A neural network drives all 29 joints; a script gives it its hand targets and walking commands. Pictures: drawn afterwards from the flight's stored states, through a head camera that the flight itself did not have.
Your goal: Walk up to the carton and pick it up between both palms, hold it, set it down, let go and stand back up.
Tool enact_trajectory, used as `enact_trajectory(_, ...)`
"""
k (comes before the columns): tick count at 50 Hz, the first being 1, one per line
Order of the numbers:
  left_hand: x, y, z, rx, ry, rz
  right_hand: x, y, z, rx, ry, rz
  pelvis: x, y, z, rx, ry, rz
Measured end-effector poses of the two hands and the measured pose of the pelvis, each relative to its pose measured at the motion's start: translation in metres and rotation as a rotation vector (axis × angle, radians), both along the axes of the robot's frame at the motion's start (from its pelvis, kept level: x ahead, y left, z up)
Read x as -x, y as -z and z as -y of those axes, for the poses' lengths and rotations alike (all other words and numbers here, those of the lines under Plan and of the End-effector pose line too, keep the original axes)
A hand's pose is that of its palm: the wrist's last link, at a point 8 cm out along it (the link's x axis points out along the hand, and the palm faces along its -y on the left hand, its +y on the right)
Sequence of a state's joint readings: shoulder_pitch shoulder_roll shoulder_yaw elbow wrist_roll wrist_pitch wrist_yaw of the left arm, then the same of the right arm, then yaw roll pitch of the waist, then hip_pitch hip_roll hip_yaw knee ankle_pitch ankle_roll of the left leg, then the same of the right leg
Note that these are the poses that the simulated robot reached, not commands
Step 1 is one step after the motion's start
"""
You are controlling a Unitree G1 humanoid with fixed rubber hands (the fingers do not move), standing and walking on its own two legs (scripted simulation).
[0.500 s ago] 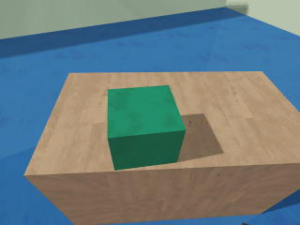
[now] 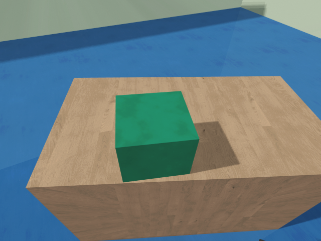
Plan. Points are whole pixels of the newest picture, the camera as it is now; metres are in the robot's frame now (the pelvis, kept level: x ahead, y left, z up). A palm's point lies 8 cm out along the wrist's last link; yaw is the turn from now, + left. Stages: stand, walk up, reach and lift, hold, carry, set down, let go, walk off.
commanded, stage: stand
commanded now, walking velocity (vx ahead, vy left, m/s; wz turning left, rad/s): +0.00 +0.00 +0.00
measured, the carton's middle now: (153, 135) +0.47 +0.03 -0.02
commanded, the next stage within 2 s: none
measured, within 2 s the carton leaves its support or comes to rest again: neither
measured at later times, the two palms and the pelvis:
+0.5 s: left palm out of the picture +0.08 +0.28 -0.11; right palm out of the picture +0.10 -0.28 -0.10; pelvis +0.00 +0.00 +0.00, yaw +0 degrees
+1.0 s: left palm out of the picture +0.08 +0.28 -0.11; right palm out of the picture +0.10 -0.28 -0.10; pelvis +0.00 +0.00 +0.00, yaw +0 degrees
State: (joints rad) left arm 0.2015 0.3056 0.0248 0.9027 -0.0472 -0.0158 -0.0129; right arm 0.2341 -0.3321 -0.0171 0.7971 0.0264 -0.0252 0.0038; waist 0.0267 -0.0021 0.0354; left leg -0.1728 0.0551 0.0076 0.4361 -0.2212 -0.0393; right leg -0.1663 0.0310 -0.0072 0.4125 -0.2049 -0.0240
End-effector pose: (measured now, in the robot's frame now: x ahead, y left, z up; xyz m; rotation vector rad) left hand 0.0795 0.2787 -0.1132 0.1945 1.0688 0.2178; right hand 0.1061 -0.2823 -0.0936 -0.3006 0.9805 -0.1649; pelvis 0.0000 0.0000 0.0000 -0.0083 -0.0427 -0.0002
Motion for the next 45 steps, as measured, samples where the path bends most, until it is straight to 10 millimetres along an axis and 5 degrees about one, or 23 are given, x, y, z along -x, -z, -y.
enact_trajectory(45, -0.0002, 0.0003, -0.0005, 0.0, 0.001, -0.008, 0.0015, 0.0018, -0.0004, -0.002, 0.001, -0.012, 0.0, 0.0, -0.0002, 0.0, 0.0, 0.0)
